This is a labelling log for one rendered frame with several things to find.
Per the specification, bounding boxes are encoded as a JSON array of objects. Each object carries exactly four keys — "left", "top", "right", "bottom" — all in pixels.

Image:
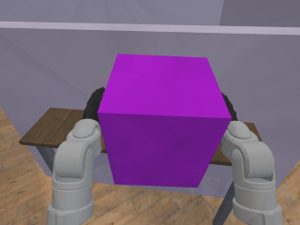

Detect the right robot hand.
[{"left": 221, "top": 92, "right": 238, "bottom": 121}]

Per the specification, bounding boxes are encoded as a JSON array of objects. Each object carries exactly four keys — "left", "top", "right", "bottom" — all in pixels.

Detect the carton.
[{"left": 97, "top": 53, "right": 232, "bottom": 188}]

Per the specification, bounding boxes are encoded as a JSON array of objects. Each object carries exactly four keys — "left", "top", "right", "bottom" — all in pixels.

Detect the left robot hand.
[{"left": 82, "top": 87, "right": 105, "bottom": 126}]

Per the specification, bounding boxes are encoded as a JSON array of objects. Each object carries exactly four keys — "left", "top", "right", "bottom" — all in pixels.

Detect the left robot forearm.
[{"left": 46, "top": 118, "right": 102, "bottom": 225}]

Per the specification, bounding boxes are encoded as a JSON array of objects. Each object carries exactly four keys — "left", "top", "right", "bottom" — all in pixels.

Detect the right robot forearm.
[{"left": 221, "top": 120, "right": 283, "bottom": 225}]

